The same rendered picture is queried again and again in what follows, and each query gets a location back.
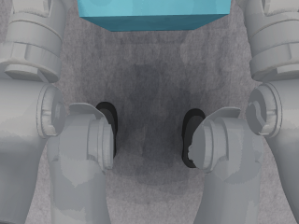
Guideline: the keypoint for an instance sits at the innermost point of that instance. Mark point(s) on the left robot forearm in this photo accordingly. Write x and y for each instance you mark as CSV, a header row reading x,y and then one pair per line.
x,y
35,34

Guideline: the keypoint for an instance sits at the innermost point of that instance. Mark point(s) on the right robot foot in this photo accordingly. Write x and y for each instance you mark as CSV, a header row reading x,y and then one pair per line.
x,y
191,121

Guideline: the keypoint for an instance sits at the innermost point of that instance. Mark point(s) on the robot left upper arm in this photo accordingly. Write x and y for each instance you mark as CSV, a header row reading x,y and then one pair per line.
x,y
31,112

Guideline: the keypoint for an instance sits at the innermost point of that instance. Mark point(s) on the robot right shin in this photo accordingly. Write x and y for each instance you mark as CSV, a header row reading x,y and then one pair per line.
x,y
226,112

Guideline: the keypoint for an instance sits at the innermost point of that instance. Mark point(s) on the robot right upper arm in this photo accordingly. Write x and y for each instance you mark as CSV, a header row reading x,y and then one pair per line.
x,y
273,112

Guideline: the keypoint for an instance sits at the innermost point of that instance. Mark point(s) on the carton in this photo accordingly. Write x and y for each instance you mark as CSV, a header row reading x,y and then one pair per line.
x,y
152,15

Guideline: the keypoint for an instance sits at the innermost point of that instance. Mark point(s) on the right robot forearm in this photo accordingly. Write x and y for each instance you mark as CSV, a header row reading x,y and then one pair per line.
x,y
273,34

